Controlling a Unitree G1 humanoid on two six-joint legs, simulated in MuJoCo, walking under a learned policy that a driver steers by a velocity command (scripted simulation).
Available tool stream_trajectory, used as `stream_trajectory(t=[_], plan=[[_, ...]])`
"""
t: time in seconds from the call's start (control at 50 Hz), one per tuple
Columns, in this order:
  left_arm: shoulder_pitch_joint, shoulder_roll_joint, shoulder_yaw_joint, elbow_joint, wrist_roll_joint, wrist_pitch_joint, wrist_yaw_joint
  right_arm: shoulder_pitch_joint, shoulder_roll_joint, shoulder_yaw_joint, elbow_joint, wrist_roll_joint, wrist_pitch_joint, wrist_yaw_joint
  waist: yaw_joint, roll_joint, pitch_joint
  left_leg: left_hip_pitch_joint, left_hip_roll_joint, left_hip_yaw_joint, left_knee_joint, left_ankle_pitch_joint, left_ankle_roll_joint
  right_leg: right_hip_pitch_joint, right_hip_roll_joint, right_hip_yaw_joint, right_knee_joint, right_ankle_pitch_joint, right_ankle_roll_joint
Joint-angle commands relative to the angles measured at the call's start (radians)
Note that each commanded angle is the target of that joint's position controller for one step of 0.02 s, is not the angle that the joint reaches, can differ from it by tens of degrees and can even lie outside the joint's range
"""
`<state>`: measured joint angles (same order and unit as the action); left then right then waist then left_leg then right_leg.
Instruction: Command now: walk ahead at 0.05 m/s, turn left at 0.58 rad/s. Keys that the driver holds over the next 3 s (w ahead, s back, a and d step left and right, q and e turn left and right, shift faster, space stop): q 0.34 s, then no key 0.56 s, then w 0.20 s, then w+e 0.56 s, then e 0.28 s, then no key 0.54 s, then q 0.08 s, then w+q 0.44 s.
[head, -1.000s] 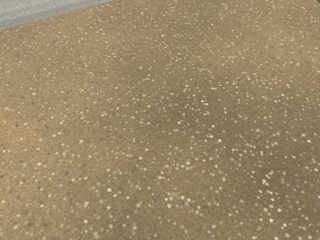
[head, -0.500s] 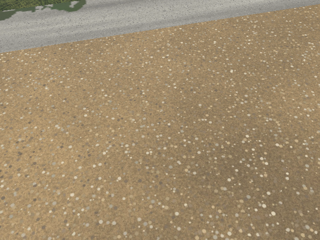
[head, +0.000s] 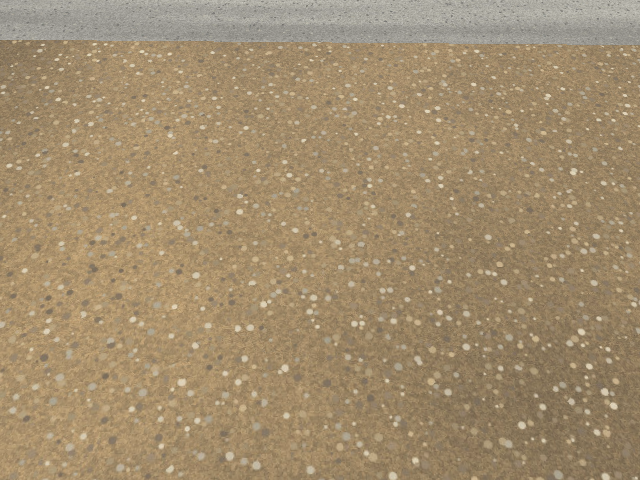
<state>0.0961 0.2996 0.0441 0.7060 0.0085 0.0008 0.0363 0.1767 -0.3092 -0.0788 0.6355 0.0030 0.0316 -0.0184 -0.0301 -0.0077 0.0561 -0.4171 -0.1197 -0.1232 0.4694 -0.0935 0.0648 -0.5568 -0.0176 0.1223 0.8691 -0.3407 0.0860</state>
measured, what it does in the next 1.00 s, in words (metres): steps on the spot, turning left: right foot, then left foot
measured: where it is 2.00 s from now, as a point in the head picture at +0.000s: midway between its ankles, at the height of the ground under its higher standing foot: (302, 449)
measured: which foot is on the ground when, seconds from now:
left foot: down 0.00-0.14, up 0.16-0.52, down 0.54-1.00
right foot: up 0.00-0.10, down 0.12-0.54, up 0.56-0.82, down 0.84-1.00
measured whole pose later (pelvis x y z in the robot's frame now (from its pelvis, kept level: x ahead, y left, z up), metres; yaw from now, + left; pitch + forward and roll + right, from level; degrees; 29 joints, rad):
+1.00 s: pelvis +0.01 -0.02 +0.00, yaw +19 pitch -1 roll +0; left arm 0.24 0.26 0.04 0.83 0.01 0.00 0.02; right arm 0.17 -0.23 -0.03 0.79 0.00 0.02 -0.02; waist 0.01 0.01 0.00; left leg -0.25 -0.03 -0.03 0.57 -0.36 0.03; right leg -0.22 -0.04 0.00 0.55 -0.34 0.02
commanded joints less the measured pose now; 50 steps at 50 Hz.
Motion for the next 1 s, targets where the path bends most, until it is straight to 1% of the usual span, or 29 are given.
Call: stream_trajectory(t=[0.02, 0.06, 0.1, 0.12, 0.14, 0.16, 0.18, 0.2, 0.24, 0.26, 0.32, 0.36, 0.44, 0.5, 0.52, 0.54, 0.56, 0.58, 0.6, 0.66, 0.74, 0.78, 0.82, 0.84, 0.86, 0.88, 0.92, 0.96, 1.0], plan=[[0.05, 0.081, 0.025, -0.046, -0.005, -0.009, -0.003, -0.04, -0.159, -0.046, -0.085, 0.0, 0.001, -0.011, 0.022, 0.151, -0.184, 0.085, 0.226, -0.291, -0.147, -0.122, 0.149, 0.125, 0.033, -0.027, -0.081, 0.034, -0.003], [0.047, 0.087, 0.03, -0.052, -0.009, -0.021, -0.011, -0.03, -0.155, -0.045, -0.085, 0.002, 0.006, -0.008, 0.014, 0.172, -0.18, 0.118, 0.231, -0.339, -0.123, -0.115, 0.139, 0.152, 0.044, -0.027, -0.169, 0.018, -0.019], [0.092, 0.087, 0.037, -0.04, -0.012, -0.033, -0.02, -0.043, -0.146, -0.042, -0.09, 0.012, 0.014, -0.009, 0.044, 0.179, -0.177, 0.12, 0.211, -0.359, -0.075, -0.083, 0.11, 0.248, 0.05, -0.047, -0.355, 0.089, -0.048], [0.123, 0.11, 0.048, -0.031, -0.006, -0.036, -0.021, -0.028, -0.128, -0.037, -0.087, 0.019, 0.017, -0.012, 0.056, 0.156, -0.175, 0.079, 0.172, -0.338, -0.028, -0.124, 0.071, 0.338, 0.005, -0.03, -0.465, 0.154, -0.073], [0.14, 0.183, 0.065, -0.039, 0.014, -0.032, -0.015, 0.02, -0.073, -0.023, -0.087, 0.013, 0.018, -0.011, 0.03, -0.023, -0.193, -0.031, 0.081, -0.219, 0.173, -0.356, 0.009, 0.443, -0.215, 0.155, -0.534, 0.181, -0.153], [0.112, 0.24, 0.079, -0.036, 0.049, -0.022, -0.018, -0.006, -0.099, -0.034, -0.125, 0.019, 0.006, -0.009, 0.011, -0.31, -0.115, -0.214, -0.054, -0.018, 0.384, -0.523, -0.044, 0.379, -0.369, 0.4, -0.603, 0.314, -0.309], [0.062, 0.184, 0.066, -0.069, 0.05, -0.027, -0.015, 0.022, -0.177, -0.058, -0.103, 0.0, -0.004, -0.007, 0.01, -0.226, -0.115, -0.209, 0.021, -0.055, 0.589, -0.493, -0.08, 0.353, -0.393, 0.391, -0.59, 0.355, -0.35], [0.013, 0.133, 0.053, -0.083, 0.035, -0.027, -0.008, 0.045, -0.195, -0.07, -0.072, 0.011, 0.002, -0.005, -0.008, -0.152, -0.108, -0.204, 0.029, -0.043, 0.667, -0.427, -0.095, 0.345, -0.333, 0.273, -0.563, 0.367, -0.31], [-0.019, 0.098, 0.043, -0.091, 0.004, -0.023, 0.0, 0.077, -0.147, -0.063, -0.039, 0.009, 0.026, -0.013, -0.006, -0.112, -0.089, -0.23, 0.045, -0.015, 0.774, -0.334, -0.135, 0.375, -0.25, 0.131, -0.536, 0.378, -0.26], [-0.011, 0.093, 0.039, -0.09, 0.002, -0.018, 0.004, 0.07, -0.119, -0.054, -0.042, 0.013, 0.032, -0.011, 0.001, -0.113, -0.081, -0.227, 0.052, 0.009, 0.786, -0.313, -0.148, 0.372, -0.229, 0.077, -0.538, 0.409, -0.262], [0.052, 0.106, 0.046, -0.077, 0.012, -0.001, 0.014, -0.022, -0.083, -0.037, -0.087, 0.026, 0.031, -0.006, 0.059, -0.155, -0.084, -0.252, 0.089, 0.068, 0.645, -0.273, -0.175, 0.47, -0.223, 0.01, -0.544, 0.423, -0.284], [0.079, 0.132, 0.057, -0.066, 0.009, 0.006, 0.014, -0.052, -0.064, -0.026, -0.107, 0.019, 0.028, 0.001, 0.081, -0.17, -0.111, -0.197, 0.117, 0.08, 0.531, -0.302, -0.179, 0.507, -0.246, 0.002, -0.532, 0.445, -0.299], [0.065, 0.171, 0.07, -0.055, -0.01, 0.009, -0.009, -0.037, -0.06, -0.016, -0.108, 0.011, 0.025, 0.013, 0.078, -0.196, -0.137, -0.005, 0.114, 0.139, 0.308, -0.342, -0.146, 0.46, -0.27, -0.02, -0.511, 0.519, -0.314], [0.043, 0.166, 0.064, -0.037, -0.037, 0.009, -0.016, 0.037, -0.055, -0.017, -0.069, 0.009, 0.025, 0.021, 0.031, -0.177, -0.133, 0.157, 0.092, 0.172, -0.006, -0.145, -0.088, 0.425, -0.256, -0.036, -0.443, 0.519, -0.28], [0.082, 0.141, 0.054, -0.014, -0.043, 0.005, -0.018, 0.054, -0.067, -0.019, -0.059, 0.006, 0.024, 0.021, 0.024, -0.146, -0.131, 0.262, 0.092, 0.154, -0.137, -0.025, -0.057, 0.369, -0.232, -0.06, -0.411, 0.457, -0.227], [0.124, 0.09, 0.037, -0.003, -0.016, -0.003, -0.024, 0.07, -0.113, -0.026, -0.063, 0.003, 0.023, 0.013, 0.042, -0.015, -0.182, 0.43, 0.207, 0.002, -0.139, 0.179, -0.022, 0.258, -0.172, -0.124, -0.305, 0.268, -0.137], [0.132, 0.022, 0.01, -0.032, 0.029, -0.016, -0.036, 0.012, -0.191, -0.034, -0.088, -0.012, 0.025, 0.001, 0.09, 0.265, -0.182, 0.464, 0.416, -0.218, -0.091, 0.429, 0.113, 0.084, -0.063, -0.215, -0.178, -0.122, -0.038], [0.029, 0.082, 0.025, -0.045, 0.017, -0.013, -0.023, 0.025, -0.119, -0.017, -0.085, -0.038, 0.009, 0.008, -0.002, 0.218, -0.187, 0.354, 0.463, -0.249, -0.119, 0.345, 0.228, 0.088, -0.06, -0.13, -0.061, -0.268, -0.012], [0.02, 0.118, 0.039, -0.039, -0.004, -0.006, -0.02, 0.002, -0.093, -0.005, -0.07, -0.045, -0.009, 0.012, 0.009, 0.182, -0.15, 0.316, 0.43, -0.207, -0.138, 0.286, 0.225, 0.087, -0.063, -0.106, 0.026, -0.262, -0.007], [0.074, 0.117, 0.051, 0.006, -0.001, 0.016, -0.007, -0.076, -0.086, 0.002, -0.045, -0.018, -0.032, 0.008, 0.041, 0.173, -0.104, 0.268, 0.347, -0.11, -0.129, 0.281, 0.156, 0.091, -0.064, -0.081, 0.077, -0.152, 0.01], [0.083, 0.054, 0.028, 0.022, -0.009, 0.012, -0.013, -0.091, -0.054, 0.011, -0.013, -0.018, -0.025, 0.007, 0.035, 0.151, -0.118, 0.258, 0.304, -0.059, -0.099, 0.298, 0.148, 0.201, -0.05, -0.107, -0.097, -0.086, 0.013], [0.08, 0.056, 0.024, 0.025, -0.012, 0.01, -0.015, -0.084, -0.054, 0.014, 0.006, -0.016, -0.021, 0.007, 0.028, 0.147, -0.124, 0.266, 0.314, -0.09, -0.092, 0.253, 0.155, 0.251, -0.043, -0.113, -0.213, -0.049, 0.005], [0.121, 0.048, 0.018, 0.046, -0.003, 0.006, -0.019, -0.092, -0.037, 0.023, 0.029, -0.005, -0.021, 0.009, 0.064, 0.119, -0.114, 0.224, 0.286, -0.084, -0.083, 0.131, 0.111, 0.375, -0.033, -0.123, -0.454, 0.175, -0.019], [0.125, 0.079, 0.02, 0.048, 0.013, 0.003, -0.018, -0.055, -0.025, 0.027, 0.048, -0.008, -0.028, 0.011, 0.053, 0.076, -0.117, 0.187, 0.256, -0.077, -0.081, 0.035, 0.062, 0.449, -0.063, -0.078, -0.481, 0.317, -0.037], [0.123, 0.145, 0.031, 0.043, 0.014, 0.004, -0.014, -0.022, -0.028, 0.026, 0.056, -0.023, -0.036, 0.017, 0.01, -0.021, -0.107, 0.155, 0.2, -0.035, -0.062, -0.072, 0.019, 0.471, -0.114, -0.04, -0.45, 0.43, -0.069], [0.101, 0.155, 0.039, 0.064, 0.001, 0.003, -0.018, -0.015, -0.027, 0.023, 0.064, -0.023, -0.036, 0.016, -0.008, -0.105, -0.091, 0.197, 0.147, 0.026, -0.077, -0.134, -0.018, 0.374, -0.101, -0.056, -0.434, 0.254, -0.109], [0.103, 0.086, 0.023, 0.072, 0.008, -0.007, -0.022, -0.081, -0.049, 0.016, 0.076, -0.017, -0.026, 0.004, 0.036, -0.059, -0.074, 0.234, 0.127, 0.054, -0.031, -0.229, -0.034, 0.303, -0.071, -0.064, -0.482, 0.015, -0.106], [0.116, 0.095, 0.025, 0.08, -0.003, -0.015, -0.014, -0.059, -0.053, 0.009, 0.085, -0.006, -0.011, -0.007, 0.035, -0.076, -0.018, 0.153, 0.102, 0.071, 0.005, -0.465, -0.012, 0.257, -0.055, -0.058, -0.491, -0.249, -0.124], [0.157, 0.101, 0.026, 0.081, -0.01, -0.029, -0.005, -0.051, -0.037, 0.008, 0.089, 0.003, -0.029, -0.006, 0.048, -0.085, 0.042, 0.051, 0.1, 0.075, 0.048, -0.543, 0.004, 0.242, -0.093, 0.012, -0.518, -0.403, -0.163]])
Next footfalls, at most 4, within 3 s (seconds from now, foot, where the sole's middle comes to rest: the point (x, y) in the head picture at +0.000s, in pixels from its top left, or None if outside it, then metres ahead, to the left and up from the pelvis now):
0.12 right None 0.10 -0.15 -0.77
0.54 left None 0.02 0.10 -0.77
0.84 right None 0.08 -0.14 -0.77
1.58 right None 0.41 -0.06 -0.77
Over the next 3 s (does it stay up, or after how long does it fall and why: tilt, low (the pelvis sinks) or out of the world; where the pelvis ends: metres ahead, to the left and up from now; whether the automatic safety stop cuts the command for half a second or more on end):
stays up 0.64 0.05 0.00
